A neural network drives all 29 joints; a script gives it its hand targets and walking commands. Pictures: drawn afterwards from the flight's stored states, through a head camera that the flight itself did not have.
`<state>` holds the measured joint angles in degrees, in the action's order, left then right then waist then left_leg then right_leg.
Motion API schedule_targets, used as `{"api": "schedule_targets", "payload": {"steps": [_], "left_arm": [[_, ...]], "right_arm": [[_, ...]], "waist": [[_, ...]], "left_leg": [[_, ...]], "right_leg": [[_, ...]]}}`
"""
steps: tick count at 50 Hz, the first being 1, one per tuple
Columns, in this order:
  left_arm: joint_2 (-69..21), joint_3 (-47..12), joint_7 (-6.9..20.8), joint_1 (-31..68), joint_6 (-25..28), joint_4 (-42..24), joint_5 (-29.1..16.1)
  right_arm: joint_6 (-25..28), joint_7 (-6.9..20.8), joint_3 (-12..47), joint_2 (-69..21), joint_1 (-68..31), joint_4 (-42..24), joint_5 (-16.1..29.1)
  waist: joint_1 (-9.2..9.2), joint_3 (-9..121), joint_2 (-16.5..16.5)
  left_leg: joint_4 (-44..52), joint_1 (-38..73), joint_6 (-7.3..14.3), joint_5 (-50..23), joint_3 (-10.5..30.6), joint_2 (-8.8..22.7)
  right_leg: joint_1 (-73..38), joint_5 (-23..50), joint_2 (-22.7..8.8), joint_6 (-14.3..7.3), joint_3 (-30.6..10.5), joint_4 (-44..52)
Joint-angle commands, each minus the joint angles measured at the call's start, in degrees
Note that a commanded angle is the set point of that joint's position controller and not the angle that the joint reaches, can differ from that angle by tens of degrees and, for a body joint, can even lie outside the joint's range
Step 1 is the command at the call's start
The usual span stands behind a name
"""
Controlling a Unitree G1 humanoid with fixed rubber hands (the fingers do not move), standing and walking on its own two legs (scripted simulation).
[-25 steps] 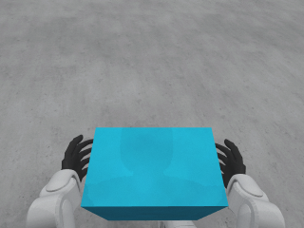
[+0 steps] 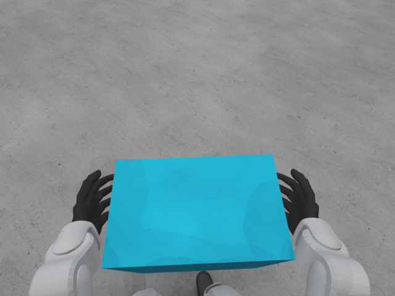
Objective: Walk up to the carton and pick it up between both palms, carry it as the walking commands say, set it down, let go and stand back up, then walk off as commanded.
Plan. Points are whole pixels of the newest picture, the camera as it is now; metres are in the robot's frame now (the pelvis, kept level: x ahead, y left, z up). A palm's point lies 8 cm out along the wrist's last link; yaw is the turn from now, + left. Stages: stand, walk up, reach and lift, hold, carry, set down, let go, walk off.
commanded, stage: carry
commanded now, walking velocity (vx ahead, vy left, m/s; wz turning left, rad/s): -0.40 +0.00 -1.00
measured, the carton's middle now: (196, 223) +0.26 -0.01 +0.00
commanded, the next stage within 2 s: none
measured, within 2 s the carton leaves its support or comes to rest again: neither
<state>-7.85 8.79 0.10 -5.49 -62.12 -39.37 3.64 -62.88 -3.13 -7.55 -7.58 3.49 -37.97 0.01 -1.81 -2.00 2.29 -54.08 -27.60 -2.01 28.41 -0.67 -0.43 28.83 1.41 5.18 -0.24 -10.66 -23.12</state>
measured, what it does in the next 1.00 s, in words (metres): walks backwards, turning right: left foot, then right foot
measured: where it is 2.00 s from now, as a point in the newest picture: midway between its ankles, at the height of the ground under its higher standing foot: outside the picture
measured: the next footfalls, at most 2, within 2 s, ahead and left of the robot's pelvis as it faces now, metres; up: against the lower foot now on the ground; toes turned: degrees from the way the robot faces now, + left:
left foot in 0.08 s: -0.02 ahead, +0.10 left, +0.00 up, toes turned -2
right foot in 0.42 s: -0.20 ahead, -0.23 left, +0.00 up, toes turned -29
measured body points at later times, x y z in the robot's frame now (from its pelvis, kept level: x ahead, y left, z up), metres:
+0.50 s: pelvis -0.20 -0.05 -0.02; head -0.18 -0.08 +0.43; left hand +0.10 -0.04 +0.05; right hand -0.08 -0.34 +0.04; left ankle -0.10 +0.09 -0.68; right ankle -0.24 -0.21 -0.73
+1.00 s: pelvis -0.38 +0.02 +0.00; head -0.35 +0.01 +0.45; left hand -0.09 -0.10 +0.09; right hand -0.40 -0.27 +0.10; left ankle -0.22 +0.05 -0.73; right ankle -0.54 -0.05 -0.69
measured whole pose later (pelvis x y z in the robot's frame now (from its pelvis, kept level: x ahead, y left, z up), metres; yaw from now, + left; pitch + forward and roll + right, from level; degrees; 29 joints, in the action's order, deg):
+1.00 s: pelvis -0.38 +0.02 +0.00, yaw -63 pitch +2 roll -4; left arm -4.4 8.0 -0.9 -1.6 -70.3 -40.2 2.4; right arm -66.5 -2.7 -6.4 -7.8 4.9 -39.7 -3.0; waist 2.3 0.7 -0.9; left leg -38.2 -24.2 -3.6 14.0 -13.9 18.5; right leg 24.2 -27.8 -2.7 3.8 2.4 -49.6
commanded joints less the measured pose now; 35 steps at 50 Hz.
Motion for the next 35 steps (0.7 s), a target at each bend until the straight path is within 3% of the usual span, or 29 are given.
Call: {"api": "schedule_targets", "payload": {"steps": [1,3,4,5,6,7,8,9,11,13,16,18,19,20,21,22,23,24,26,27,28,32,33,35], "left_arm": [[-32.52,-43.77,3.74,14.92,-2.64,-5.0,-15.6],[-31.91,-44.65,3.72,16.54,-3.27,-5.56,-16.16],[-31.67,-45.01,3.55,17.18,-3.65,-5.49,-16.33],[-31.74,-45.24,3.26,18.01,-4.21,-5.49,-16.64],[-34.4,-47.75,3.43,19.95,-4.44,-6.77,-18.87],[-33.73,-47.54,3.51,23.52,-4.02,-8.34,-19.31],[-34.1,-46.67,3.59,26.04,-4.07,-7.28,-19.23],[-33.41,-45.94,3.41,26.98,-4.36,-5.82,-18.26],[-31.82,-45.52,2.72,25.03,-5.64,-3.52,-16.95],[-31.07,-45.31,2.19,23.53,-6.88,-3.12,-16.69],[-31.0,-45.47,1.71,22.79,-8.65,-1.58,-18.12],[-31.97,-44.84,1.87,22.33,-9.53,-0.09,-19.07],[-32.41,-44.25,2.01,21.18,-9.77,1.17,-19.19],[-32.97,-43.76,2.19,19.84,-9.69,2.34,-19.22],[-32.62,-43.15,2.36,19.15,-9.34,2.65,-18.99],[-32.62,-43.0,2.57,19.62,-8.45,1.27,-18.55],[-34.3,-43.07,2.91,20.78,-7.29,-0.48,-19.83],[-36.09,-42.98,3.04,22.24,-6.31,-3.04,-19.52],[-40.69,-42.74,3.57,22.4,-4.4,-4.41,-17.53],[-41.7,-42.34,3.82,20.51,-3.66,-4.52,-16.87],[-41.2,-42.0,3.83,18.65,-3.24,-4.69,-16.02],[-36.89,-42.54,3.02,15.8,-3.36,-5.4,-14.18],[-35.65,-42.89,2.84,15.91,-3.64,-5.81,-14.22],[-33.64,-43.92,2.52,17.34,-4.39,-6.56,-14.64]], "right_arm": [[-1.17,5.18,46.35,-39.31,-13.95,-4.07,15.15],[-1.63,4.81,45.44,-38.14,-12.67,-4.27,14.56],[-1.92,4.63,44.78,-37.51,-12.47,-4.39,14.55],[-2.16,4.54,43.76,-36.22,-13.19,-4.52,14.64],[-1.58,4.76,41.75,-36.0,-13.48,-4.47,13.24],[-1.54,5.31,42.59,-35.99,-14.59,-6.85,14.25],[-2.12,5.61,42.01,-35.1,-19.72,-6.22,14.68],[-2.6,5.88,41.31,-34.44,-22.99,-4.95,15.34],[-3.66,5.65,39.73,-33.07,-20.47,-3.89,14.42],[-4.39,5.16,39.04,-31.74,-19.63,-4.15,13.44],[-5.65,4.13,37.48,-29.94,-17.12,-2.3,11.83],[-6.29,3.63,37.14,-29.68,-15.76,-1.18,11.03],[-6.64,3.54,37.22,-30.01,-15.51,-0.51,10.83],[-6.91,3.59,37.3,-30.4,-15.3,0.24,10.72],[-6.95,3.64,37.69,-31.0,-15.07,-0.03,10.76],[-6.81,3.94,40.18,-34.51,-15.97,-2.17,11.9],[-6.16,4.38,43.73,-37.04,-20.37,-4.66,14.31],[-5.15,5.04,45.89,-40.84,-24.44,-5.66,16.99],[-3.46,6.25,48.75,-47.31,-27.18,-6.32,19.18],[-2.87,6.35,49.76,-48.31,-26.19,-7.87,19.39],[-2.53,6.3,50.25,-47.89,-25.33,-8.68,19.43],[-2.56,5.87,49.06,-43.59,-21.11,-7.61,17.75],[-2.8,5.69,48.33,-42.53,-19.44,-6.69,17.12],[-3.33,5.25,46.49,-40.37,-16.08,-5.05,16.06]], "waist": [[2.36,20.55,9.81],[2.21,20.36,13.5],[1.98,19.64,13.1],[1.38,18.35,-2.5],[1.43,15.88,-26.82],[2.68,11.23,-17.83],[3.3,7.9,-11.2],[3.96,6.0,-9.15],[3.09,6.27,-6.38],[2.78,6.93,-8.86],[2.16,10.89,-16.29],[1.48,13.79,-20.26],[1.87,15.25,-20.54],[2.77,14.78,-17.17],[2.6,12.78,-6.75],[1.85,14.39,18.64],[1.62,18.0,24.4],[1.75,19.8,19.64],[2.02,20.18,13.05],[2.15,20.82,10.49],[2.36,20.89,8.87],[2.95,19.33,9.28],[2.88,19.24,10.05],[2.45,19.81,12.01]], "left_leg": [[12.2,9.63,1.2,0.42,-0.39,-2.19],[25.88,23.13,2.31,0.03,-5.03,-2.72],[36.04,30.88,3.7,-0.47,-7.39,-0.86],[46.78,31.33,7.9,-1.43,2.59,11.82],[44.77,14.6,15.51,-5.15,18.52,34.49],[43.28,6.27,14.36,-14.99,7.83,35.53],[42.45,-2.51,10.42,-11.0,0.7,30.11],[40.45,-5.4,6.64,-9.86,-4.18,25.65],[33.72,2.15,5.29,-16.24,-9.39,20.2],[27.57,9.91,4.64,-26.84,-11.23,19.35],[20.98,15.69,4.51,-50.63,-11.01,22.8],[17.69,17.94,3.51,-56.59,-10.89,25.01],[14.16,17.48,1.56,-55.31,-12.06,24.94],[8.87,13.83,-0.83,-48.98,-13.11,23.33],[1.78,5.37,-2.79,-28.16,-12.51,19.37],[-12.81,-14.23,-6.56,13.88,-13.24,10.2],[-19.83,-15.65,-6.52,18.54,-4.15,9.74],[-20.26,-13.26,-4.61,14.47,0.09,9.23],[-20.32,-9.26,-2.18,-0.17,0.38,8.73],[-18.18,-7.02,-1.7,-5.0,-0.22,8.35],[-15.25,-5.56,-1.34,-6.14,-0.64,7.11],[0.21,0.49,0.08,-1.2,0.03,3.18],[5.16,3.44,0.35,-0.4,-0.05,2.1],[18.74,13.99,0.84,1.65,-2.71,0.26]], "right_leg": [[-14.59,4.24,-13.47,-1.39,-15.25,12.01],[-7.69,-4.56,-9.89,5.11,-12.29,17.6],[-3.41,-10.76,-5.86,8.93,-8.53,16.83],[-0.35,-26.43,0.68,9.15,-3.02,-2.49],[3.23,-35.62,2.34,7.24,7.78,-35.59],[4.99,-32.01,-5.93,4.76,6.28,-52.13],[1.12,-26.91,-5.82,3.24,5.16,-59.52],[0.23,-23.1,-4.72,1.81,4.24,-62.43],[3.13,-20.85,-3.32,1.69,5.33,-61.67],[5.69,-21.66,-4.68,2.64,8.66,-48.49],[3.09,-27.86,-7.06,3.52,15.13,-31.9],[0.65,-28.08,-7.56,3.7,16.94,-23.29],[-2.46,-24.58,-7.26,3.35,16.98,-16.78],[-5.96,-16.38,-6.73,3.01,14.92,-7.1],[-10.41,6.03,-9.57,2.36,7.29,-1.75],[-20.63,49.52,-25.79,-3.78,-16.65,-3.42],[-21.31,61.15,-25.94,-7.33,-17.34,-6.46],[-19.84,49.65,-22.33,-6.74,-12.5,-6.42],[-15.06,17.53,-17.22,-4.88,-4.61,-5.6],[-14.14,7.19,-15.48,-4.6,-2.91,-5.35],[-13.59,1.31,-14.69,-4.57,-4.53,-3.53],[-11.85,-2.92,-14.53,-5.19,-14.25,3.28],[-10.86,-3.02,-14.04,-4.14,-15.54,4.92],[-6.9,-5.05,-11.69,0.34,-15.16,9.14]]}}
